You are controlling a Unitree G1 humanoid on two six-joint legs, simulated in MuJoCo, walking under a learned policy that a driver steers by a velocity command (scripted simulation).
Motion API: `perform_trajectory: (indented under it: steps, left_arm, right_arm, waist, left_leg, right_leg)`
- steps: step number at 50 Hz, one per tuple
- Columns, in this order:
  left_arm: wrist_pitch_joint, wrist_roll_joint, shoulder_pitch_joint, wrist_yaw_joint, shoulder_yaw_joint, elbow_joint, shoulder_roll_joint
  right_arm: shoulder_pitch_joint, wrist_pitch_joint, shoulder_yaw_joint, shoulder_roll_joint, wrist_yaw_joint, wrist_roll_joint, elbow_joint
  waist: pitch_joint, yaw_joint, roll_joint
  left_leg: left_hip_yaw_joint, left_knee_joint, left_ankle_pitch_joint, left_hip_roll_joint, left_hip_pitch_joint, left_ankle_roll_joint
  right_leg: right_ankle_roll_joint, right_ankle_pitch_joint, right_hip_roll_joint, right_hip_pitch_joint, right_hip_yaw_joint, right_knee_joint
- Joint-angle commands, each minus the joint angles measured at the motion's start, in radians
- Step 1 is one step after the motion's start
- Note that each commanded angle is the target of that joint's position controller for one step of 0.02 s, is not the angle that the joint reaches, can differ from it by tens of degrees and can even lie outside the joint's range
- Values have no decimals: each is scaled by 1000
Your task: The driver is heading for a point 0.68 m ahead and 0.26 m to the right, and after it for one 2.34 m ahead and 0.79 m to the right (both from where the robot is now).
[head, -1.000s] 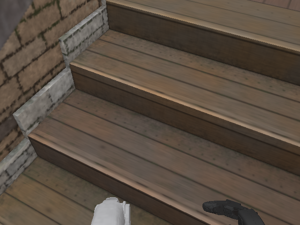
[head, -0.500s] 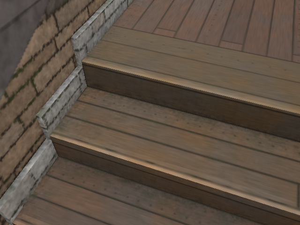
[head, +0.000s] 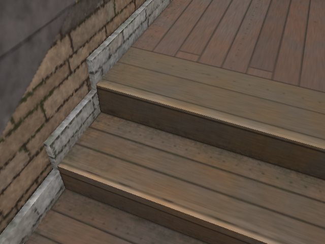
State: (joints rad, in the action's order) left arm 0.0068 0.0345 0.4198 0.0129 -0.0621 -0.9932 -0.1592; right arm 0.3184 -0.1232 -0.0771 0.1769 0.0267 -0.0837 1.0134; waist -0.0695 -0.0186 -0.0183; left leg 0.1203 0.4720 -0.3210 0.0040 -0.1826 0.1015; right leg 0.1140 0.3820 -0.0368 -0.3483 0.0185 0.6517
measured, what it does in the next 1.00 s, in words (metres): climbs, turning right: right foot 0.15 m higher, then left foot 0.15 m higher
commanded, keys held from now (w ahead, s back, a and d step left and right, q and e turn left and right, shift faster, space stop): w+e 1.00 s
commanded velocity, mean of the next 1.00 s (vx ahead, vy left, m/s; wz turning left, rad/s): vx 0.46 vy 0.00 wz -0.53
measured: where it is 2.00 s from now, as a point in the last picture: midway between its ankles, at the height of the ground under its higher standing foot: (288, 108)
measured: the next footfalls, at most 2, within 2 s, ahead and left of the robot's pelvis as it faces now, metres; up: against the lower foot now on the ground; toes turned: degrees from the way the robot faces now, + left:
right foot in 0.40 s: +0.29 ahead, -0.15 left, +0.15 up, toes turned -17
left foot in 0.90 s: +0.67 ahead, -0.03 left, +0.30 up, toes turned -26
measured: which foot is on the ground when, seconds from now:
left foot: down 0.00-0.44, up 0.46-0.88, down 0.90-1.00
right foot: up 0.00-0.38, down 0.40-0.92, up 0.94-1.00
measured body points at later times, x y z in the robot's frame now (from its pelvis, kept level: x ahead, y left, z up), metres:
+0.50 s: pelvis +0.20 -0.04 +0.04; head +0.19 -0.03 +0.49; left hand +0.48 +0.07 -0.04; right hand +0.06 -0.22 -0.11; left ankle +0.00 +0.11 -0.64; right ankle +0.25 -0.14 -0.59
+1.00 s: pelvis +0.49 -0.06 +0.19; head +0.49 -0.05 +0.64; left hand +0.61 +0.13 +0.03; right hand +0.63 -0.34 +0.14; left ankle +0.63 -0.02 -0.43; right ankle +0.29 -0.14 -0.44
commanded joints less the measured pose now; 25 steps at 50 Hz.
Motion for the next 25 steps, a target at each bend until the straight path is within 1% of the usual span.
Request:
perform_trajectory:
  steps: [1, 2, 3, 4, 5, 6, 7, 8, 9, 10, 11, 12, 13, 14, 15, 16, 17, 18, 19, 20, 21, 22, 23, 24, 25]
  left_arm:
    - [26, 26, -31, -35, 16, 47, -1]
    - [48, -5, -19, -46, 20, 26, 0]
    - [58, -24, -20, -63, 27, 31, 2]
    - [56, -23, -69, -71, 35, 64, 28]
    - [48, -19, -100, -86, 51, 94, 40]
    - [37, -23, -155, -96, 61, 126, 51]
    - [35, -29, -226, -99, 70, 164, 41]
    - [34, -35, -274, -105, 82, 183, 38]
    - [33, -37, -304, -109, 94, 204, 42]
    - [33, -40, -343, -105, 101, 222, 44]
    - [30, -33, -399, -106, 106, 253, 39]
    - [24, -39, -451, -101, 108, 282, 18]
    - [16, -29, -527, -98, 106, 306, -10]
    - [3, -22, -576, -99, 110, 327, 5]
    - [-24, -18, -686, -105, 123, 357, 23]
    - [-45, -13, -755, -112, 123, 375, 36]
    - [-47, -3, -687, -122, 113, 346, 50]
    - [-52, -4, -590, -130, 112, 327, 64]
    - [-32, -20, -529, -130, 92, 299, 20]
    - [-8, -39, -491, -124, 77, 295, -11]
    - [10, -49, -432, -110, 63, 284, -42]
    - [22, -53, -249, -79, 52, 219, -72]
    - [20, -50, 1, -63, 22, 125, -113]
    - [14, 3, 179, -45, 5, 23, -171]
    - [7, 43, 221, -43, -15, 20, -235]
  right_arm:
    - [379, -7, -7, 65, -19, -70, 99]
    - [222, 7, -3, 60, 10, -82, 80]
    - [128, 13, 11, 25, 30, -68, 64]
    - [117, 17, 40, -44, 32, -42, 61]
    - [108, 24, 73, -104, 17, -38, 66]
    - [118, 29, 88, -104, 5, -41, 72]
    - [123, 27, 100, -99, -4, -53, 69]
    - [168, 24, 113, -99, -9, -69, 82]
    - [218, 21, 121, -89, -17, -80, 95]
    - [246, 16, 128, -89, -19, -88, 109]
    - [287, 11, 139, -85, -21, -90, 129]
    - [332, 10, 142, -81, -22, -98, 157]
    - [380, 11, 146, -75, -18, -96, 170]
    - [428, 15, 143, -51, -13, -92, 189]
    - [293, 26, 138, -24, 14, -54, 142]
    - [297, 25, 137, -3, 34, -17, 135]
    - [264, 8, 138, 22, 41, 6, 105]
    - [282, -4, 130, 71, 47, 9, 115]
    - [274, -16, 115, 132, 47, 9, 102]
    - [275, -22, 94, 184, 48, 7, 104]
    - [254, -25, 81, 226, 50, -14, 96]
    - [264, -30, 84, 183, 48, -54, 88]
    - [217, -27, 77, 210, 69, -54, 80]
    - [160, -7, 81, 151, 100, -43, 64]
    - [65, 13, 69, 136, 112, 32, 29]
  waist:
    - [181, 156, 145]
    - [195, 77, 66]
    - [139, 45, 50]
    - [110, 45, 26]
    - [76, 25, 16]
    - [90, 18, 24]
    - [97, 15, 7]
    - [98, 22, 39]
    - [90, 30, 59]
    - [102, 36, 55]
    - [111, 45, 65]
    - [116, 61, 47]
    - [126, 93, 40]
    - [128, 107, 83]
    - [159, 87, 78]
    - [158, 94, 103]
    - [146, 48, 159]
    - [107, 1, 176]
    - [92, -25, 179]
    - [48, -47, 206]
    - [-14, -67, 234]
    - [-143, -110, 195]
    - [-168, -206, 142]
    - [-162, -230, -19]
    - [-131, -225, -53]
  left_leg:
    - [-781, -303, -180, 563, 361, 390]
    - [-630, -263, -120, 492, 250, 297]
    - [-468, -232, -48, 415, 182, 246]
    - [-324, -213, 17, 350, 144, 199]
    - [-231, -200, 78, 304, 105, 161]
    - [-149, -214, 85, 263, 55, 140]
    - [-91, -237, 90, 234, -1, 131]
    - [-66, -257, 121, 219, -28, 132]
    - [-40, -255, 152, 210, 1, 128]
    - [-24, -271, 186, 212, 4, 122]
    - [-19, -291, 220, 225, 44, 120]
    - [-17, -300, 254, 244, 93, 109]
    - [-24, -333, 260, 274, 135, 123]
    - [-20, -349, 340, 280, 169, 137]
    - [34, -466, 420, 312, 35, 140]
    - [53, -499, 492, 301, -63, 162]
    - [91, -462, 773, 312, -80, 165]
    - [118, -370, 1136, 338, -22, 187]
    - [151, -270, 1423, 349, 113, 153]
    - [163, -177, 1637, 353, 200, 146]
    - [172, -86, 1748, 346, 167, 118]
    - [123, 87, 1752, 316, -111, 46]
    - [91, 307, 1436, 241, -352, 25]
    - [7, 614, 533, 109, -624, 14]
    - [-200, 1018, 280, 22, -711, 11]
  right_leg:
    - [3, 6, 2, -929, 245, 945]
    - [48, -94, -21, -1004, 246, 1280]
    - [93, -145, -24, -1029, 210, 1493]
    - [139, -180, -11, -1039, 180, 1568]
    - [171, -207, 20, -1033, 144, 1609]
    - [188, -205, 37, -1045, 92, 1626]
    - [193, -234, 58, -1034, 51, 1584]
    - [204, -259, 75, -1036, 18, 1597]
    - [207, -276, 91, -1064, 2, 1579]
    - [205, -297, 118, -1073, 3, 1510]
    - [215, -315, 143, -1091, 6, 1440]
    - [206, -371, 162, -1121, 9, 1318]
    - [184, -391, 177, -1143, -10, 1146]
    - [172, -408, 176, -1138, -51, 1083]
    - [142, -171, 201, -946, -107, 841]
    - [124, -50, 150, -792, -177, 804]
    - [97, -19, 86, -652, -223, 835]
    - [92, -84, 37, -580, -239, 850]
    - [78, -11, 0, -567, -232, 735]
    - [71, 53, -58, -476, -251, 574]
    - [86, -1, -79, -282, -224, 517]
    - [143, -221, -47, 134, -96, 563]
    - [147, -136, -49, 377, 69, 381]
    - [208, -101, 56, 532, 369, 101]
    - [241, 124, 171, 357, 729, -152]
Velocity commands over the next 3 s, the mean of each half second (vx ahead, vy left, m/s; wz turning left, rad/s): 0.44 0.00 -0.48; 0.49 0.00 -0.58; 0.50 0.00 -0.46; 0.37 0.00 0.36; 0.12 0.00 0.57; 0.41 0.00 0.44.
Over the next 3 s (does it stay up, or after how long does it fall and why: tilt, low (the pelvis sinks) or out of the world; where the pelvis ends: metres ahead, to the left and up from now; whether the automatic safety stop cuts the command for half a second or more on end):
stays up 1.14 -0.55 0.46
